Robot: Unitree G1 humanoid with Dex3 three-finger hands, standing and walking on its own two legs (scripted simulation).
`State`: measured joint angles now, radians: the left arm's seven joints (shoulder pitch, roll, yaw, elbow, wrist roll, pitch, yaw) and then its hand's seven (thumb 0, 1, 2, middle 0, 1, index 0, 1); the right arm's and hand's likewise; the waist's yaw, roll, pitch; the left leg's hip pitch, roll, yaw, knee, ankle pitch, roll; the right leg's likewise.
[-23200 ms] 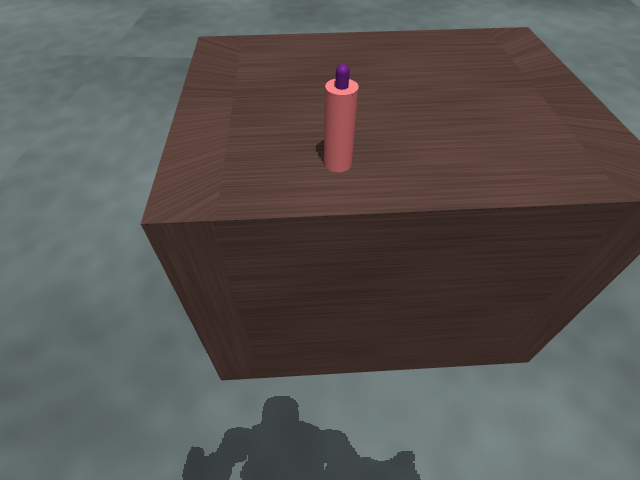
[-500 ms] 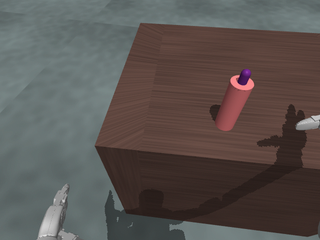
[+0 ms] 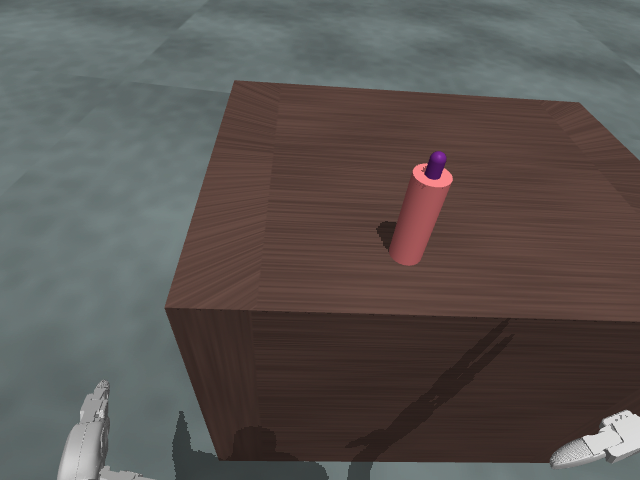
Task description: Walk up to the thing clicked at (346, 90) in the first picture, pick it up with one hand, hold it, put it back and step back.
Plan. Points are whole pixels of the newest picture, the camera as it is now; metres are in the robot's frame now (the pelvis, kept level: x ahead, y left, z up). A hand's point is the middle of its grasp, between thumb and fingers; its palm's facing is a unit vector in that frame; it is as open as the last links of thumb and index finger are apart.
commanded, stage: sink last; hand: right
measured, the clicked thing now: (420, 208) +0.48 -0.16 +0.09
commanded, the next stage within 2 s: home in 0.36 s
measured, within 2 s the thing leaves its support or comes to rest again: neither
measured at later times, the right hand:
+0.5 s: hand out of the picture +0.15 -0.26 +0.17, palm faces +0.43 +0.80 -0.41, open 17.6 cm
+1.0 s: hand out of the picture +0.14 -0.19 -0.06, palm faces +0.12 +0.96 -0.24, open 17.3 cm
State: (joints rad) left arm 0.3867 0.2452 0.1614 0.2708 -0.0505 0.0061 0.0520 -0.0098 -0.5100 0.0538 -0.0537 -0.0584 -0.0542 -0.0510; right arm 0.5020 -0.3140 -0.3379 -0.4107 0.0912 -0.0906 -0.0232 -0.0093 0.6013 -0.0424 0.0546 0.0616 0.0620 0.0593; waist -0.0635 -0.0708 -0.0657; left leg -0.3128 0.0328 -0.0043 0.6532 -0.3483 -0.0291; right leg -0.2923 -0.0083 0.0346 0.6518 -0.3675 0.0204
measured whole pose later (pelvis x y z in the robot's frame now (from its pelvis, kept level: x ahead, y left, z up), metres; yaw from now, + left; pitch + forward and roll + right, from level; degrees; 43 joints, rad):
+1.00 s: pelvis -0.02 +0.00 +0.00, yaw +0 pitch +2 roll +0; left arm 0.27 0.19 0.01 0.48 -0.01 -0.13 0.07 0.01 0.63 0.74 -0.17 -0.26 -0.17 -0.25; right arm 0.41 -0.19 -0.05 0.28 0.01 -0.17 -0.03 -0.01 0.52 -0.07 0.06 0.06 0.06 0.06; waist -0.01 0.00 0.02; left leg -0.38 0.03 0.00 0.66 -0.31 -0.02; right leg -0.36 -0.01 0.04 0.65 -0.33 0.03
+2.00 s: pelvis -0.03 -0.01 +0.01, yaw +1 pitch -4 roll +0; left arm 0.20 0.37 -0.01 1.00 0.02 0.01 -0.01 0.01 0.90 0.90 -0.20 -0.30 -0.20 -0.30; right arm 0.22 -0.37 0.01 0.98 -0.02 -0.01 0.00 0.00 0.54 -0.05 0.05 0.06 0.06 0.05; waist 0.00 0.00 0.03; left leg -0.23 0.05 -0.02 0.52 -0.24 -0.04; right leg -0.21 0.00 0.01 0.54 -0.27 0.00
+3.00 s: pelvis -0.02 +0.00 +0.02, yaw +1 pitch -4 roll +0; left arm 0.12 0.35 -0.01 1.14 0.02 0.00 -0.01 0.01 0.90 0.90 -0.20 -0.30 -0.20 -0.30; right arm 0.12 -0.35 0.01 1.12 -0.01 -0.01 0.00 0.00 0.51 -0.07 0.06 0.06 0.06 0.06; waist 0.00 -0.01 0.05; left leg -0.13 0.02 -0.01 0.36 -0.17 -0.02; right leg -0.10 -0.02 0.02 0.34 -0.18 0.03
